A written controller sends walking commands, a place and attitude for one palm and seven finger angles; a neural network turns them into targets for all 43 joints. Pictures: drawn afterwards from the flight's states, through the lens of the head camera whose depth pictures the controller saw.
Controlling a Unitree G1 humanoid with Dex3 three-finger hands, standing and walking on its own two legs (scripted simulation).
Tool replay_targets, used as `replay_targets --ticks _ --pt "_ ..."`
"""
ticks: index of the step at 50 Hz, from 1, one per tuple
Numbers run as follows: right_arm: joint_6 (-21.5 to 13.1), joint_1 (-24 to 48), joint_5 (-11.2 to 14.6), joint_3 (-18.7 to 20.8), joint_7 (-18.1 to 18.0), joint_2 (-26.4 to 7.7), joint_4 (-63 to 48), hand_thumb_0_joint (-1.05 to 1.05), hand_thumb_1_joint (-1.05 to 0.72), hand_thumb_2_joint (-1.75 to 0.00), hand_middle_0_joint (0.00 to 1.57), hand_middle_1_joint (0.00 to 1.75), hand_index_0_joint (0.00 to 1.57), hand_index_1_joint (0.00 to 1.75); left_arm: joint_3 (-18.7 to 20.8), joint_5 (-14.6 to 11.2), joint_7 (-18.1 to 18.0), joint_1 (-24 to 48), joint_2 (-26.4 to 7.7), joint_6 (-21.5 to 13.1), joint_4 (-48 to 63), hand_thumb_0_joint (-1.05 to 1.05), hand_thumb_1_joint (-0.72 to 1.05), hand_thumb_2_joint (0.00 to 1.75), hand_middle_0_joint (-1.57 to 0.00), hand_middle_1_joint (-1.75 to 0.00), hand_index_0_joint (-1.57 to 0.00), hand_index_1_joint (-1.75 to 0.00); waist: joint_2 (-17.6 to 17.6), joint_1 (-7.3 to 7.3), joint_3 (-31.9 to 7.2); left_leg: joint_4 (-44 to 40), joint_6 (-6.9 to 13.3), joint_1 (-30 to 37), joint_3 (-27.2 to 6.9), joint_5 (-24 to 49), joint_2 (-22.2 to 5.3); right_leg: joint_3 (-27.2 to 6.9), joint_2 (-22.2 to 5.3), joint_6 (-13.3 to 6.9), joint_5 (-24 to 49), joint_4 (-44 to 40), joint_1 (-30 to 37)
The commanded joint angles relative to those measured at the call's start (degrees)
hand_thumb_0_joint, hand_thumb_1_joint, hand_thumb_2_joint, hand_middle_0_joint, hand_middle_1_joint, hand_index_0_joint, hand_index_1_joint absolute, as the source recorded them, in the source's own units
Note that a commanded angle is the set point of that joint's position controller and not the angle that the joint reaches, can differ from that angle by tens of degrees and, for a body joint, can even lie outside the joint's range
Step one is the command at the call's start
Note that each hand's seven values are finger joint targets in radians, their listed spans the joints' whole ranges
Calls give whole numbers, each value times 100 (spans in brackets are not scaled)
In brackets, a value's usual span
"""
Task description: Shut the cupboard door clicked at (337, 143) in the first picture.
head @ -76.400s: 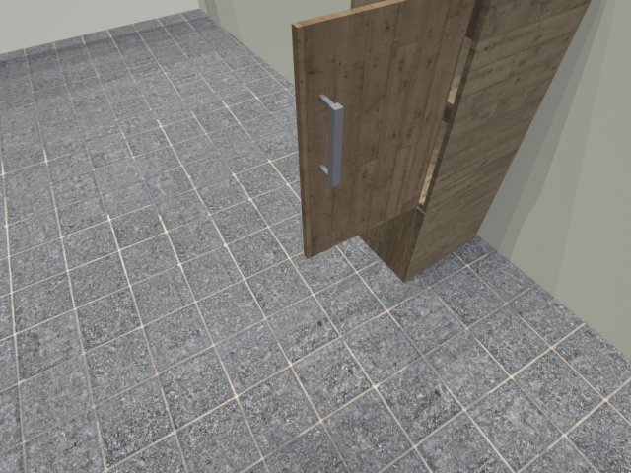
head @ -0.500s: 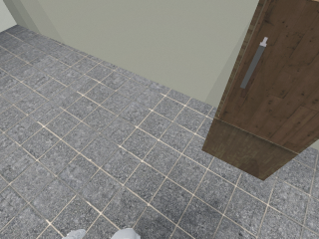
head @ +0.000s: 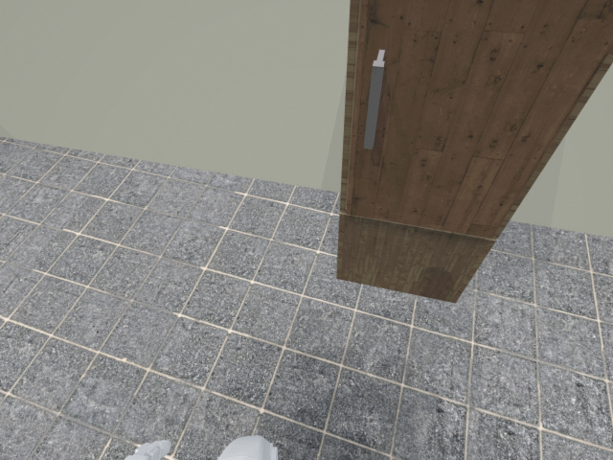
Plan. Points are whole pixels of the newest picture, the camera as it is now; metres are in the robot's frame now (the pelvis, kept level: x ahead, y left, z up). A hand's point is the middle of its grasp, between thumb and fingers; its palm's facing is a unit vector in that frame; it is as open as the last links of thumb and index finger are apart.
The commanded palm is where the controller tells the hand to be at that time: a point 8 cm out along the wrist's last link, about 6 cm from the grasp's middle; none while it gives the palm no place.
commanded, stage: turn to face it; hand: left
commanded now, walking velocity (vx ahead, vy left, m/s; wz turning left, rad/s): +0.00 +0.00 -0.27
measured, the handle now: (374, 102) +0.71 -0.09 +0.04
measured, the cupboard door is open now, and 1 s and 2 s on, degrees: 1 1 1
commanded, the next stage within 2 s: take the last steps up to it in 0.18 s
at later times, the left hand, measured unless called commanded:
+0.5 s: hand out of the picture +0.13 +0.18 -0.16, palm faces -0.16 -0.97 -0.18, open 7.4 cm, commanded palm none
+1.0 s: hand (240, 399) +0.23 +0.13 -0.18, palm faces -0.22 -0.97 -0.13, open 7.4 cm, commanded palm none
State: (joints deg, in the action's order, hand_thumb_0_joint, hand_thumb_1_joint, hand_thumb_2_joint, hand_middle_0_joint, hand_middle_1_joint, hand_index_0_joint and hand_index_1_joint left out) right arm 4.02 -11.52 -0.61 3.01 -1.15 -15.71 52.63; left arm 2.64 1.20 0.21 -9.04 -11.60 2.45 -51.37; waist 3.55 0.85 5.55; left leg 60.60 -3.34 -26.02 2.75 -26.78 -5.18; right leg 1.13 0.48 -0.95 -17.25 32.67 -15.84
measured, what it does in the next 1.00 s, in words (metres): walks ahead: left foot, then right foot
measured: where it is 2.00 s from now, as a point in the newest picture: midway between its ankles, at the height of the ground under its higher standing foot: (353, 453)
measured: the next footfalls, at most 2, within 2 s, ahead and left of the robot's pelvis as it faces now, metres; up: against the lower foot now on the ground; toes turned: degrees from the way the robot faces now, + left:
left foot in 0.18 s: +0.06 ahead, +0.13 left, +0.00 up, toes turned +1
right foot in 0.54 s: +0.03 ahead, -0.13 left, +0.00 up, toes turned -13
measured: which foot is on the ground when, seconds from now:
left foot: up 0.00-0.16, down 0.18-0.54, up 0.56-0.82, down 0.84-1.00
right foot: down 0.00-0.20, up 0.22-0.52, down 0.54-0.86, up 0.88-1.00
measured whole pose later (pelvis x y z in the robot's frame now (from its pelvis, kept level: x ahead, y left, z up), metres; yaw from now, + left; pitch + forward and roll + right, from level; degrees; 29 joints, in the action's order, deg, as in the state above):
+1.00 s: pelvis +0.17 -0.04 +0.00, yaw -14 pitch +0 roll -1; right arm -2.4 -15.5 -2.0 0.5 -1.8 -9.5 56.5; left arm 3.5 1.7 2.0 -14.1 -12.0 2.0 -60.7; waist -3.1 0.5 3.8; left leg 32.2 1.1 -16.5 9.5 -15.4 -5.0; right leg 0.8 -0.6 -1.8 -20.8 65.2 -24.9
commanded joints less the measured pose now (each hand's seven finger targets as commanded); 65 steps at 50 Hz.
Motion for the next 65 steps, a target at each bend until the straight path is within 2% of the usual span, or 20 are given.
replay_targets --ticks 1,7,10,15,20,24,26,27,28,33,40,41,42,43,46,49,55,59,61,65 --pt "-207 -118 -20 56 8 -229 -399 0 -90 -90 20 30 20 30 306 54 -104 -43 -1161 -133 351 0 90 90 -20 -30 -20 -30 -1218 -56 -797 -505 -40 -98 -75 248 92 -1260 -1326 -944 2355 -1166 609" --pt "-325 -663 -6 -1 -55 -136 -184 0 -90 -90 20 30 20 30 319 -6 -103 22 -1086 -75 215 0 90 90 -20 -30 -20 -30 -1093 140 -841 -3198 72 1283 7 1382 275 -1405 -1100 -623 1863 -671 167" --pt "-406 -819 -101 101 -123 -951 -223 0 -90 -90 20 30 20 30 177 -57 -29 -128 -557 -35 332 0 90 90 -20 -30 -20 -30 1116 120 -735 -4329 1209 1719 -2173 2934 -1822 -208 118 126 -1349 1346 -890" --pt "-430 -419 -145 -7 -191 -523 -159 0 -90 -90 20 30 20 30 195 -35 64 -41 -439 7 76 0 90 90 -20 -30 -20 -30 531 -31 -700 -4014 1210 1914 -849 4142 -1261 -182 -125 238 -1070 2292 -994" --pt "-415 -824 -178 149 -127 -719 117 0 -90 -90 20 30 20 30 156 23 220 330 -381 -19 122 0 90 90 -20 -30 -20 -30 574 259 -486 -4459 1134 1905 -929 1173 -1417 199 -79 126 -1010 1177 -812" --pt "-438 -633 -154 221 -97 -854 199 0 -90 -90 20 30 20 30 205 48 300 -141 -400 -86 -68 0 90 90 -20 -30 -20 -30 439 14 -491 -4109 884 1325 -622 273 -1346 489 89 34 -197 -305 282" --pt "-470 -452 -83 156 -46 -514 126 0 -90 -90 20 30 20 30 325 70 225 -992 -858 -195 -349 0 90 90 -20 -30 -20 -30 -831 -424 -662 -2652 473 -75 277 -136 -602 -543 -624 -342 -628 -1547 1974" --pt "-501 14 -39 26 -9 -100 -155 0 -90 -90 20 30 20 30 409 81 135 -1465 -1369 -232 -524 0 90 90 -20 -30 -20 -30 -2225 -685 -504 -1130 183 -1386 811 -1041 236 -2424 -1769 -1005 -976 -2180 2492" --pt "-480 443 -76 57 -5 -328 -313 0 -90 -90 20 30 20 30 387 15 61 -1615 -1367 -235 -519 0 90 90 -20 -30 -20 -30 -1640 -789 -280 -219 235 -1704 143 -956 140 -2771 -2102 -1449 -1031 -2306 2050" --pt "-452 29 -123 76 109 -111 -8 0 -90 -90 20 30 20 30 199 50 -31 -644 -775 -408 -416 0 90 90 -20 -30 -20 -30 -991 2 65 -114 174 -1032 46 391 -125 -1131 -1362 -1268 353 -2119 904" --pt "-593 -860 -110 53 50 -104 211 0 -90 -90 20 30 20 30 211 25 16 -492 -842 -388 -643 0 90 90 -20 -30 -20 -30 -702 458 -256 -2674 272 1224 511 1405 178 -540 -959 -954 1152 -1045 378" --pt "-648 -1516 -139 92 9 -361 447 0 -90 -90 20 30 20 30 192 -18 35 -509 -698 -360 -609 0 90 90 -20 -30 -20 -30 -120 674 -586 -3169 301 2276 163 1609 59 -316 -622 -767 1112 38 -98" --pt "-708 -2133 -262 215 -60 -988 585 0 -90 -90 20 30 20 30 131 -60 87 -898 -313 -328 -552 0 90 90 -20 -30 -20 -30 1474 735 -1040 -3945 857 3333 -2088 1302 -1509 155 94 -341 -373 1844 -1270" --pt "-651 -2359 -217 217 -133 -1298 581 0 -90 -90 20 30 20 30 94 -24 120 -834 -437 -340 -375 0 90 90 -20 -30 -20 -30 1494 739 -1171 -4629 1384 3345 -3499 972 -2427 -125 311 -288 -1687 3174 -1843" --pt "-648 -1155 -160 67 -162 -668 277 0 -90 -90 20 30 20 30 174 83 171 -414 -493 -273 -441 0 90 90 -20 -30 -20 -30 472 254 -70 -4993 1172 1493 -2315 475 -2056 -492 -424 -147 -446 4012 -2040" --pt "-714 -844 -151 31 -163 -479 304 0 -90 -90 20 30 20 30 169 57 224 -591 -248 -154 -491 0 90 90 -20 -30 -20 -30 328 -17 -264 -4847 1081 1409 -808 1695 -1526 -272 -505 27 -43 3079 -1589" --pt "-605 -857 -138 113 -55 -387 433 0 -90 -90 20 30 20 30 80 31 186 -192 -90 -185 -390 0 90 90 -20 -30 -20 -30 487 62 -127 -4676 1045 1269 -16 2047 -1189 332 -387 153 380 1021 -883" --pt "-483 -671 -54 84 -42 -199 508 0 -90 -90 20 30 20 30 81 7 43 -858 -296 -328 -653 0 90 90 -20 -30 -20 -30 33 -297 -667 -3249 520 1239 437 2553 -601 363 -284 204 1792 -775 760" --pt "-448 -1108 56 -11 29 324 568 0 -90 -90 20 30 20 30 136 27 -90 -1067 -1063 -443 -788 0 90 90 -20 -30 -20 -30 -1437 -223 -1191 -2082 109 402 545 -383 221 -1139 -2007 -453 5170 -875 1855" --pt "-215 -857 109 89 -97 13 547 0 -90 -90 20 30 20 30 176 29 -273 -515 -1001 -304 -634 0 90 90 -20 -30 -20 -30 -2102 -242 -1174 -358 139 160 -271 -876 236 -1198 -2313 -1194 6377 -676 1538"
